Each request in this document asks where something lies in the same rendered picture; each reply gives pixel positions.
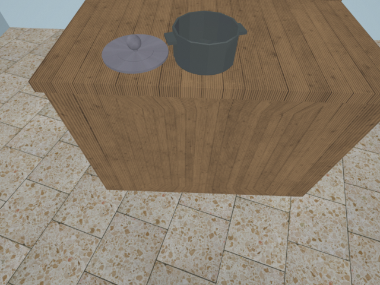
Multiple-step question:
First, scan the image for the knob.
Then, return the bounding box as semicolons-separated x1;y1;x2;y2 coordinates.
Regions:
126;34;141;50

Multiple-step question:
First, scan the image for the lid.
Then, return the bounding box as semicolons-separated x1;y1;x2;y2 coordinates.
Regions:
102;34;169;74

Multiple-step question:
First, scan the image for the pot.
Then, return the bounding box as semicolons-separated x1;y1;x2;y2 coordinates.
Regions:
164;11;247;75

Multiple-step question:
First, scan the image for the table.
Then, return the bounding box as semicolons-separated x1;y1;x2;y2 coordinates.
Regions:
28;0;380;197

